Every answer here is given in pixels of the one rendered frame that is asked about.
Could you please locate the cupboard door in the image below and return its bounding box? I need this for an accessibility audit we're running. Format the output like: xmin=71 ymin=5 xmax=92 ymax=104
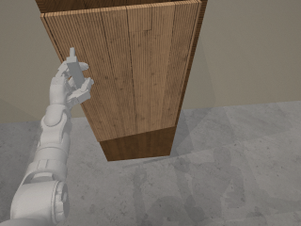
xmin=40 ymin=0 xmax=202 ymax=142

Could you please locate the robot left hand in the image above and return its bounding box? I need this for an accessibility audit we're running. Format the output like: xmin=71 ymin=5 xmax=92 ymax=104
xmin=49 ymin=60 xmax=94 ymax=111

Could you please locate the robot left forearm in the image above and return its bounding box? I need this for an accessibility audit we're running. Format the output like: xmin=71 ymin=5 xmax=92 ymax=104
xmin=9 ymin=104 xmax=72 ymax=219

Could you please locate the handle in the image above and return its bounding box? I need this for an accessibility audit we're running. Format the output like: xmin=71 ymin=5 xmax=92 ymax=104
xmin=66 ymin=47 xmax=90 ymax=99

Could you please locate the left robot upper arm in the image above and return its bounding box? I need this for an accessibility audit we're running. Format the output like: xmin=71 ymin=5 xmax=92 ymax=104
xmin=0 ymin=180 xmax=70 ymax=226

